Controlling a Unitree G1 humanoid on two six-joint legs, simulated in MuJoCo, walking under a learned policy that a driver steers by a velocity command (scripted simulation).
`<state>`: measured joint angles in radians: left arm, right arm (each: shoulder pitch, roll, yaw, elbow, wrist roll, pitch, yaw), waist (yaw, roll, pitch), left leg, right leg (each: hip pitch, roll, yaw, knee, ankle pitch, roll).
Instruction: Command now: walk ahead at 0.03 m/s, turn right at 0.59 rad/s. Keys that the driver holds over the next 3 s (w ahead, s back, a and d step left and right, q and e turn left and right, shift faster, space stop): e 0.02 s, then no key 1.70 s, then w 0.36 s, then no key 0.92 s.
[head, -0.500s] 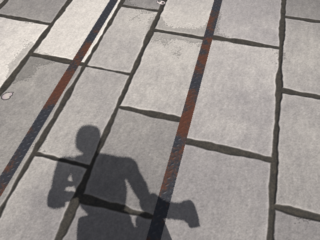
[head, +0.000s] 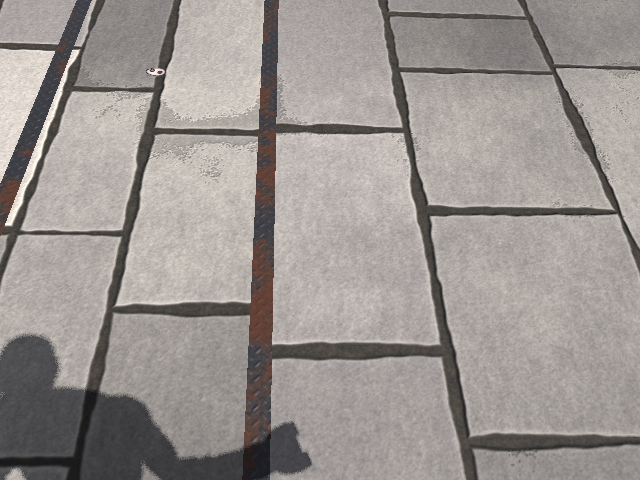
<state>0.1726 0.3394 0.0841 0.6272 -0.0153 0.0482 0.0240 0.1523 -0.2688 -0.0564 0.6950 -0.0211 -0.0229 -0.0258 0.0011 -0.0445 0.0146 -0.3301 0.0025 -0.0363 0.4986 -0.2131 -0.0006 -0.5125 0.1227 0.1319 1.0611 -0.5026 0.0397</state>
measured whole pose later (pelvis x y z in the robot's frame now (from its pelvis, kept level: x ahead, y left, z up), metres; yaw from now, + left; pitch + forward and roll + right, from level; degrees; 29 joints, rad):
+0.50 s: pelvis +0.00 -0.04 +0.00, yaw -7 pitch +0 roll +0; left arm 0.15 0.21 0.02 0.69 0.02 0.01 0.00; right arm 0.19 -0.29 -0.06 0.79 0.00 0.02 -0.02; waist -0.01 0.04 0.02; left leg -0.32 0.06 -0.03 0.70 -0.40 -0.09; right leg -0.23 0.04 0.02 0.48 -0.25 -0.04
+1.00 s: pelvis -0.01 -0.02 +0.00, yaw -6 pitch -2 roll +0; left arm 0.20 0.23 0.05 0.90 0.01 0.01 0.03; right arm 0.20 -0.23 -0.03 0.94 -0.01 -0.01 -0.03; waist 0.00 0.00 0.04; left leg -0.19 0.02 -0.01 0.51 -0.29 -0.03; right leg -0.21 0.01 0.03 0.52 -0.27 0.00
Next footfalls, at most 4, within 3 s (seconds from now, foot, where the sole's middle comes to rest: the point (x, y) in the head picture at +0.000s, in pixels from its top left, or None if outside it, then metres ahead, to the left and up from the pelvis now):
0.26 right None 0.02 -0.14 -0.77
0.54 left None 0.04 0.11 -0.77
2.34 right None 0.33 -0.13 -0.77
2.66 left None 0.29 0.09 -0.77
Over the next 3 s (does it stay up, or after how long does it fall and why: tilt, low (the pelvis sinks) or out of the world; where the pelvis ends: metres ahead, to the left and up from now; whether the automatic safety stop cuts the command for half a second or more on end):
stays up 0.27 -0.03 0.00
